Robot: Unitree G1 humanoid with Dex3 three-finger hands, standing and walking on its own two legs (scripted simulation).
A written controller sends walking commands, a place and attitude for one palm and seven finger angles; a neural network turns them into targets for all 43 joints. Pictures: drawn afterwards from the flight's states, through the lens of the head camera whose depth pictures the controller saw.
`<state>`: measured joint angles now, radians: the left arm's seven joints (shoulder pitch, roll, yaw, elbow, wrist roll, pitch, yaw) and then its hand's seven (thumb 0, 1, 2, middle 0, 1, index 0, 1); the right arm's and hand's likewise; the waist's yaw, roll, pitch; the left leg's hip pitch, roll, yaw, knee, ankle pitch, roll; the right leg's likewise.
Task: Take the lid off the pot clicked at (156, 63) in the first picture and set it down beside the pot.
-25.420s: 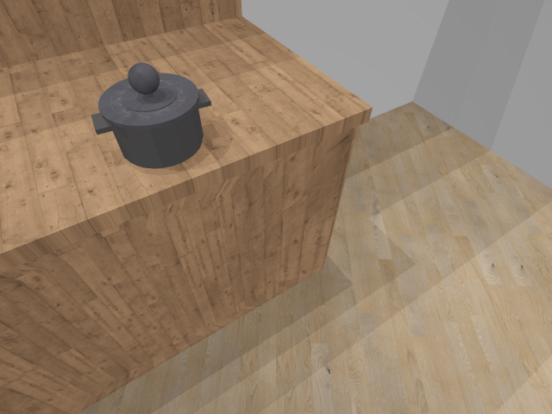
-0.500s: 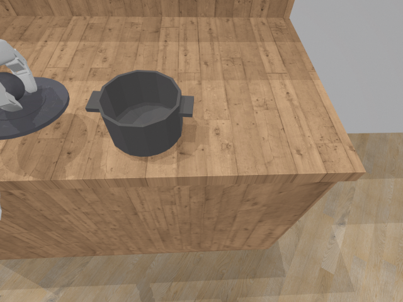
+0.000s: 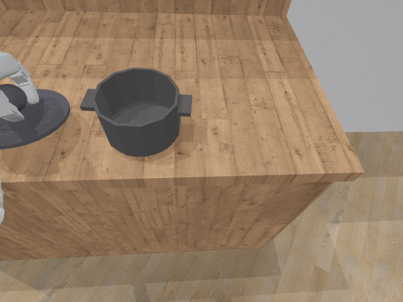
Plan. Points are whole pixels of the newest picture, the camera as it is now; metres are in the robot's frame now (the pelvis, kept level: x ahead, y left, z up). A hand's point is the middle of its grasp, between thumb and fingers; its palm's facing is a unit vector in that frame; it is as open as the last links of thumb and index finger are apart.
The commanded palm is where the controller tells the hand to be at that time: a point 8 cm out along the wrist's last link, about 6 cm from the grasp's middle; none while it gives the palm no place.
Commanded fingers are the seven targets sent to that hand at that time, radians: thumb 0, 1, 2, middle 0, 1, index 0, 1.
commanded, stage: lower the lid onto the table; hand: left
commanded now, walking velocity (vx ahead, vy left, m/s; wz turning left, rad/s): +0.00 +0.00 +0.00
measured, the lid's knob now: (9, 98) +0.46 +0.35 +0.13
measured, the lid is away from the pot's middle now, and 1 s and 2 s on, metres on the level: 0.23 0.24 0.25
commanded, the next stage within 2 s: open the fingers wide in 0.64 s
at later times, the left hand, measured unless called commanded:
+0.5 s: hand (12, 114) +0.44 +0.35 +0.11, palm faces -0.47 -0.23 -0.85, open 7.1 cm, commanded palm +0.48 +0.36 +0.20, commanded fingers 0.00 0.75 0.83 -0.95 -1.04 -0.93 -1.01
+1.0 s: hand (10, 130) +0.42 +0.35 +0.10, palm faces -0.43 -0.14 -0.89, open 7.0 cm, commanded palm +0.45 +0.36 +0.18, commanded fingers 0.00 0.49 0.74 -0.73 -0.99 -0.72 -0.97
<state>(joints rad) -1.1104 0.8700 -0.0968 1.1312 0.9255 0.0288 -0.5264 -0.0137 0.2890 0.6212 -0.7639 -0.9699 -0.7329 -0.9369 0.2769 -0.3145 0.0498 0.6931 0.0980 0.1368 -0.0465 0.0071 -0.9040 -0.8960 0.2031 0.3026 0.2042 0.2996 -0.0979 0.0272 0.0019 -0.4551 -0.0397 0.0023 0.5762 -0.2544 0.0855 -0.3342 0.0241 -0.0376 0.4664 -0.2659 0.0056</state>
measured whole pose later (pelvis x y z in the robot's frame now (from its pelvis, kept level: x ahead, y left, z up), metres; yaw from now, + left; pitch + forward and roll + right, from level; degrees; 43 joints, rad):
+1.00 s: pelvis -0.01 +0.01 -0.01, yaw -1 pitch +10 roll -4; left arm -0.92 0.87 0.02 1.04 0.95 -0.17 -0.44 -0.02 0.33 0.63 -0.74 -0.99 -0.71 -0.96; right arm 0.29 -0.29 0.05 0.68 0.08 0.19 -0.07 0.01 -0.90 -0.90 0.20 0.30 0.21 0.30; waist -0.09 0.02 -0.03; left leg -0.56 -0.03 0.01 0.66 -0.27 0.09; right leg -0.44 0.03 -0.03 0.55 -0.28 0.01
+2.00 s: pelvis -0.02 +0.01 -0.01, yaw -1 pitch +9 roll -4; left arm -0.95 0.88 -0.01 1.04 0.94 -0.15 -0.44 0.00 -0.07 0.77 -0.42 -0.76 -0.41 -0.76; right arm 0.28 -0.29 0.04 0.67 0.09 0.23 -0.06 0.01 -0.90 -0.90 0.20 0.30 0.21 0.30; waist -0.08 0.03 -0.04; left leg -0.56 -0.04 0.01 0.66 -0.27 0.10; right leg -0.44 0.03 -0.03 0.55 -0.28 0.01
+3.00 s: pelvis +0.00 -0.01 +0.00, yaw -1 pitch +8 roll -2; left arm -1.15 0.96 -0.04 1.03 0.94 0.00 -0.52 0.00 -0.08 0.79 -0.43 -0.74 -0.42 -0.74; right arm 0.24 -0.31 0.06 0.66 0.10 0.23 -0.05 0.01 -0.90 -0.90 0.20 0.30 0.20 0.30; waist -0.09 0.04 -0.02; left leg -0.43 -0.04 0.01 0.54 -0.25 0.08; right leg -0.32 0.03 -0.02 0.45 -0.26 0.00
